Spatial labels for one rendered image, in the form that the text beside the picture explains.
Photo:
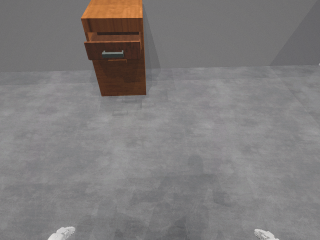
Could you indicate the robot left hand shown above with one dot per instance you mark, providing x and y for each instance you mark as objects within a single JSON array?
[{"x": 62, "y": 233}]

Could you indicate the robot right hand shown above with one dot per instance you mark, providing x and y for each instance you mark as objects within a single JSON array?
[{"x": 264, "y": 235}]

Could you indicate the handle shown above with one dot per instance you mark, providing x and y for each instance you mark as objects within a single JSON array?
[
  {"x": 117, "y": 61},
  {"x": 112, "y": 54}
]

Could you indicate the cabinet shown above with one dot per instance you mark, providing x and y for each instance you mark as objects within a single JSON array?
[{"x": 117, "y": 79}]

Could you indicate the drawer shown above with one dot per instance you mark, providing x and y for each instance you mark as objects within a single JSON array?
[{"x": 128, "y": 42}]

